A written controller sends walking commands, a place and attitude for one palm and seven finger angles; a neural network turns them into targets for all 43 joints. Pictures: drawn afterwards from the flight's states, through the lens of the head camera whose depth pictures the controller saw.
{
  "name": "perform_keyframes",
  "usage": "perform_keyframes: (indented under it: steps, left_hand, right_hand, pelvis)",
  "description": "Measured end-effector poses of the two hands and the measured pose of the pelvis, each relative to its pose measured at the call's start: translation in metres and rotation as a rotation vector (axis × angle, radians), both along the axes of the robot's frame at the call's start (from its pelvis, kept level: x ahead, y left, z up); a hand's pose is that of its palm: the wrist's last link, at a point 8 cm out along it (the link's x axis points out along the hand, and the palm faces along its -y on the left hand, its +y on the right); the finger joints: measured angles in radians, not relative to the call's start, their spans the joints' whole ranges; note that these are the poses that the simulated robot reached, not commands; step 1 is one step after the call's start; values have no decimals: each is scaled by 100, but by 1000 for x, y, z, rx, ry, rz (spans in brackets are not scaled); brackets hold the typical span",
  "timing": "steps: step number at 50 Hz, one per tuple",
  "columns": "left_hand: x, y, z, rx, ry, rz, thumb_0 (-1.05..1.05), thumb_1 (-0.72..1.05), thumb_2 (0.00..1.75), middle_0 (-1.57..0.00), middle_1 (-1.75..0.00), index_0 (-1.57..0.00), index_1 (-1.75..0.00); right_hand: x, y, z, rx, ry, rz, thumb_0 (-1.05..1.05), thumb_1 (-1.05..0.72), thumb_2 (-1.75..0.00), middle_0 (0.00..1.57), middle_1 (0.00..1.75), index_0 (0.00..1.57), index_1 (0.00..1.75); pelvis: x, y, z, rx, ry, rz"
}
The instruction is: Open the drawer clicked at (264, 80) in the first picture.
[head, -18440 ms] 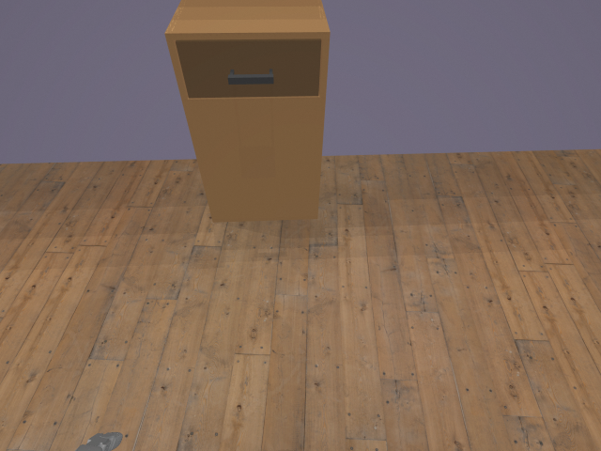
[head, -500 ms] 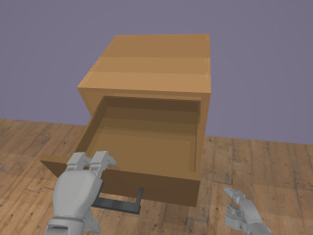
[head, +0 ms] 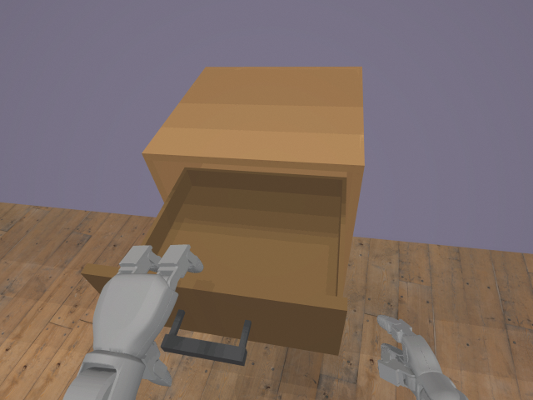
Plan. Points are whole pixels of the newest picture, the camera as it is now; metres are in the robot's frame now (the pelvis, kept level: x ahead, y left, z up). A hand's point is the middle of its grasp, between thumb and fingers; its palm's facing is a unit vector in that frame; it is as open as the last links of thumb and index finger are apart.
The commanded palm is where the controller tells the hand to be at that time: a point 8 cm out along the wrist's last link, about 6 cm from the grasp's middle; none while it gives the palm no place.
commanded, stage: draw the hand back to the body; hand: left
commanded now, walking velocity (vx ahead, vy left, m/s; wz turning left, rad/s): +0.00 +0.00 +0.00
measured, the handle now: (208, 335) +0.22 +0.16 -0.05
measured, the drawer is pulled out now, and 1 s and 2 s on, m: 0.29 0.29 0.29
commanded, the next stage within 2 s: step back with the hand held close in 1.46 s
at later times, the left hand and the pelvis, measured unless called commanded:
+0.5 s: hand (121, 307) +0.18 +0.22 +0.11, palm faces +0.13 -0.29 -0.95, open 13.8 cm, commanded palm +0.14 +0.23 +0.16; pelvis +0.00 +0.01 +0.01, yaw +1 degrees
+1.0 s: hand (94, 281) +0.19 +0.23 +0.16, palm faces +0.41 -0.82 -0.40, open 10.9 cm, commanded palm +0.13 +0.28 +0.18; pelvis +0.03 +0.00 +0.01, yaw +5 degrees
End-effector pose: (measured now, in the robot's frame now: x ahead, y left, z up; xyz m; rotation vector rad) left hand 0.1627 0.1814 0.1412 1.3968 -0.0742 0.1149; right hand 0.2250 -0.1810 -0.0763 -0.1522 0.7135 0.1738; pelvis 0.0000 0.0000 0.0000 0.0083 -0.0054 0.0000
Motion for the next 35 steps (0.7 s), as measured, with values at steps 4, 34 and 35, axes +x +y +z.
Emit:
perform_keyframes:
  steps: [4,34,35]
  left_hand:
    - [1,10,6,6,-14,29,0,-49,30,-32,-120,-32,-120]
    - [-12,61,26,-981,-208,68,-1,-36,36,-30,-111,-31,-111]
    - [-12,64,29,-987,-229,68,-1,-33,37,-30,-110,-31,-110]
  right_hand:
    - [-1,-2,0,-4,9,-14,1,-91,-90,20,30,20,30]
    - [-12,2,19,-91,-140,-107,1,-91,-90,20,30,20,30]
    - [-13,2,18,-94,-136,-103,1,-90,-90,20,30,20,30]
  pelvis:
    - [1,0,1,-1,-3,2]
    - [17,4,7,-17,-52,70]
    - [18,4,7,-18,-52,73]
